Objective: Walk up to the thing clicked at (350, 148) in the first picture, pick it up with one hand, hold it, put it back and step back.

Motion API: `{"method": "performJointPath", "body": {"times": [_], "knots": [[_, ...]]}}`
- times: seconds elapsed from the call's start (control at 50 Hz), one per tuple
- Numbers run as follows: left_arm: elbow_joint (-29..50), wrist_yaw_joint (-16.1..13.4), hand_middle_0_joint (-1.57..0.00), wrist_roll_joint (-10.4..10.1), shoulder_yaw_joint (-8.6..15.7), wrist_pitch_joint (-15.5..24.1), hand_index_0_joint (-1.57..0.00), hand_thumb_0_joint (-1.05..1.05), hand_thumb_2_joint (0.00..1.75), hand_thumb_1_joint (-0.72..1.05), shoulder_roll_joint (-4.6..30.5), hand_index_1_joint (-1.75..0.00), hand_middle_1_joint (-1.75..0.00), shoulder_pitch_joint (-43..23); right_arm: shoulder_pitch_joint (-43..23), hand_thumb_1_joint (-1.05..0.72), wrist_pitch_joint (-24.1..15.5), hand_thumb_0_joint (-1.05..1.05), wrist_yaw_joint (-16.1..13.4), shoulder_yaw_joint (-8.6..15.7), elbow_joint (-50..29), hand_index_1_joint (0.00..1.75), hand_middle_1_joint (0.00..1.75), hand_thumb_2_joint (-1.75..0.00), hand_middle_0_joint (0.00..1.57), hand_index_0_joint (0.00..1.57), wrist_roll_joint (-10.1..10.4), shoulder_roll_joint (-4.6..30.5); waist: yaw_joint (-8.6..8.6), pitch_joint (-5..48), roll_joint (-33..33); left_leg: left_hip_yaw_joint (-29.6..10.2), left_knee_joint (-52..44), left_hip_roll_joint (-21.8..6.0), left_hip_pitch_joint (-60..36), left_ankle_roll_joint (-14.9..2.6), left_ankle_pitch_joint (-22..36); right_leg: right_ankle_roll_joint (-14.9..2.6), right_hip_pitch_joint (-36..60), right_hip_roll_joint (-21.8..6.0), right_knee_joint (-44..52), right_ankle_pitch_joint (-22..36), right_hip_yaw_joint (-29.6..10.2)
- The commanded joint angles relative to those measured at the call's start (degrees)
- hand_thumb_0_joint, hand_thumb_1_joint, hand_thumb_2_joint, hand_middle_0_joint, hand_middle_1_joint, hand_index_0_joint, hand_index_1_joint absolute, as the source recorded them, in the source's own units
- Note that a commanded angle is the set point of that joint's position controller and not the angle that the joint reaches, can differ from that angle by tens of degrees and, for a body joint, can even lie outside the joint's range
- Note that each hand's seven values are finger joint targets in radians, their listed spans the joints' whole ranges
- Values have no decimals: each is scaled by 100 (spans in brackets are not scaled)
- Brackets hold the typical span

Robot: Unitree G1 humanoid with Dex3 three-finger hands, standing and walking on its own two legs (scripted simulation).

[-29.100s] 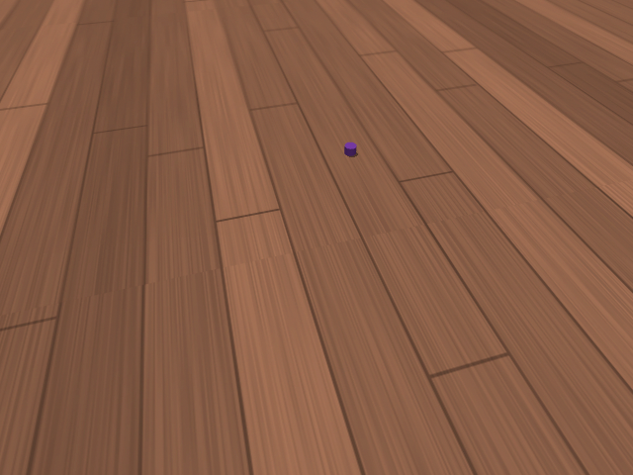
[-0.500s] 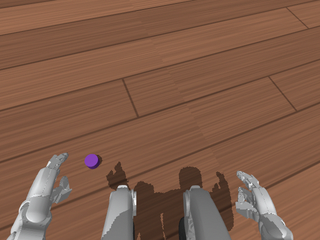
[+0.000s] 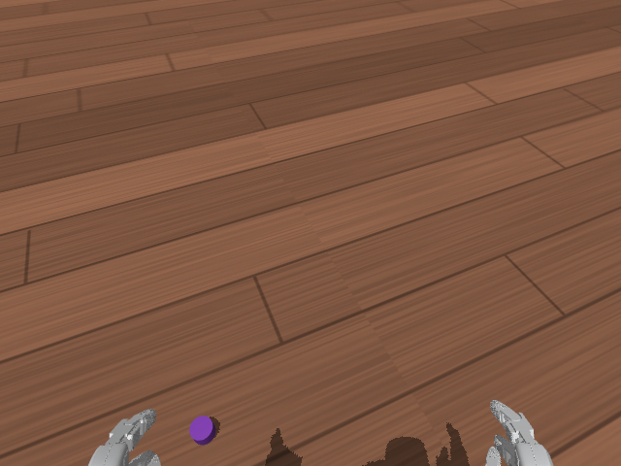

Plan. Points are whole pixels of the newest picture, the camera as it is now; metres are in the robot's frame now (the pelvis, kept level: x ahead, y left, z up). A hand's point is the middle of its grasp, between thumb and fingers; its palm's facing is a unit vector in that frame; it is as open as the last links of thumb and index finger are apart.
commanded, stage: home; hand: left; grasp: from above
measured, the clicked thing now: (202, 430) +0.41 +0.29 -0.69
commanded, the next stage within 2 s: none
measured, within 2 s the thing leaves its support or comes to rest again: neither
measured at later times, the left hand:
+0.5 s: hand out of the picture +0.16 +0.18 -0.04, palm faces +0.06 -0.98 -0.20, open 7.4 cm
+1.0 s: hand out of the picture +0.16 +0.18 -0.04, palm faces +0.05 -0.98 -0.19, open 7.4 cm
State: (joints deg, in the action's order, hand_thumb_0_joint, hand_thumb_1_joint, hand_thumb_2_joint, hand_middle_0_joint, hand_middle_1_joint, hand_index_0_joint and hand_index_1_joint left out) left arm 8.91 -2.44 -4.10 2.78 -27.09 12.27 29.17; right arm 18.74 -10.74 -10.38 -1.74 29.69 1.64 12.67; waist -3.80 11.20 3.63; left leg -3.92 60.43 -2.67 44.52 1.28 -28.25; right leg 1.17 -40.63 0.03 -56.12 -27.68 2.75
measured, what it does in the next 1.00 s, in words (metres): stands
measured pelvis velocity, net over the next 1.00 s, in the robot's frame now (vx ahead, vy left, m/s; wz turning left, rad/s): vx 0.00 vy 0.00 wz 0.01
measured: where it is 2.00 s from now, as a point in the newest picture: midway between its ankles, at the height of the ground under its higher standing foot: outside the picture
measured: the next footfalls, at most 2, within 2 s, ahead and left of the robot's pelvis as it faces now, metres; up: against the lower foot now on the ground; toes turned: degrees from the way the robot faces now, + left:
none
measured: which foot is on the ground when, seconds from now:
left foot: down 0.00-1.00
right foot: down 0.00-1.00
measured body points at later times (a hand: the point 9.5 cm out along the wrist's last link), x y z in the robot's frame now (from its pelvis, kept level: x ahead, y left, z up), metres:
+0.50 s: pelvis +0.00 +0.00 +0.01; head +0.02 +0.00 +0.46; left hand +0.15 +0.23 -0.02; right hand +0.18 -0.24 -0.05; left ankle +0.01 +0.13 -0.67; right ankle +0.00 -0.14 -0.67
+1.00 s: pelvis +0.00 +0.00 +0.01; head +0.02 +0.01 +0.46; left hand +0.16 +0.23 -0.02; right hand +0.16 -0.25 -0.05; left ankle +0.01 +0.13 -0.67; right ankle +0.00 -0.14 -0.67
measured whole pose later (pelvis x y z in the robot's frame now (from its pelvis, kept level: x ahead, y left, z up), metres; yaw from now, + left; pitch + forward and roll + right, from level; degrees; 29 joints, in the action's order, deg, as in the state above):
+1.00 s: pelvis +0.00 +0.00 +0.01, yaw +0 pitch +10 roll -3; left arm 7.4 -0.7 -2.8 1.9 -26.9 12.5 28.4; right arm 16.3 -13.9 -10.5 -1.7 31.4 0.4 12.8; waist -2.1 9.3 2.5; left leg -3.7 58.3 -2.2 40.3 1.2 -27.8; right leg 1.3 -36.6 -0.4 -54.4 -27.5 2.5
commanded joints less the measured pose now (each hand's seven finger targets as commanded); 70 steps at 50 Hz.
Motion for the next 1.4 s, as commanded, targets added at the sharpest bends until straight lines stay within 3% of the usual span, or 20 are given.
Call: {"method": "performJointPath", "body": {"times": [0.0, 0.18, 0.44, 0.54, 0.88, 0.92, 1.1, 1.38], "knots": [[1051, 24, -20, 88, 282, 187, -20, 0, 90, 90, 573, -30, -30, 62, -503, -90, -430, 0, -94, 274, -940, 30, 30, -90, 20, 20, -72, 606, 106, 156, -247, 170, -1084, 280, -838, -205, 1132, -77, 457, 168, 1139, 1039, 134], [1060, 145, -20, 171, 271, 335, -20, 0, 90, 90, 627, -30, -30, -333, -589, -90, -632, 0, -77, 314, -866, 30, 30, -90, 20, 20, -150, 671, 77, 160, -131, 216, -1137, 296, -1020, -194, 1042, -58, 456, 118, 1117, 971, 125], [1023, 98, -20, 175, 233, 364, -20, 0, 90, 90, 623, -30, -30, -154, -657, -90, -660, 0, -71, 291, -753, 30, 30, -90, 20, 20, -159, 685, 134, 353, -23, 160, -1145, 260, -1184, -157, 1470, -97, 644, 159, 990, 1317, 181], [938, 99, -20, 160, 247, 348, -20, 0, 90, 90, 602, -30, -30, -164, -662, -90, -656, 0, -81, 279, -744, 30, 30, -90, 20, 20, -157, 683, 173, 217, -75, 146, -1212, 248, -1102, -164, 1261, -100, 602, 167, 1010, 1117, 193], [996, 102, -20, 163, 261, 303, -20, 0, 90, 90, 638, -30, -30, -189, -648, -90, -665, 0, -93, 307, -752, 30, 30, -90, 20, 20, -144, 688, 171, 313, -72, 195, -1143, 246, -1123, -167, 1351, -82, 610, 131, 1048, 1209, 141], [960, 101, -20, 175, 241, 281, -20, 0, 90, 90, 628, -30, -30, -222, -683, -90, -667, 0, -99, 284, -766, 30, 30, -90, 20, 20, -139, 674, 180, 104, -150, 211, -1170, 254, -1016, -180, 1115, -76, 548, 122, 1112, 999, 142], [970, 114, -20, 176, 228, 269, -20, 0, 90, 90, 629, -30, -30, -244, -697, -90, -676, 0, -88, 289, -759, 30, 30, -90, 20, 20, -134, 685, 174, 117, 1, 167, -1266, 241, -1021, -167, 916, -96, 490, 149, 1067, 813, 163], [1083, 118, -20, 163, 210, 299, -20, 0, 90, 90, 633, -30, -30, -190, -673, -90, -673, 0, -88, 291, -773, 30, 30, -90, 20, 20, -140, 665, 178, 252, 43, 88, -1255, 204, -1073, -142, 1131, -106, 525, 163, 971, 970, 201]]}}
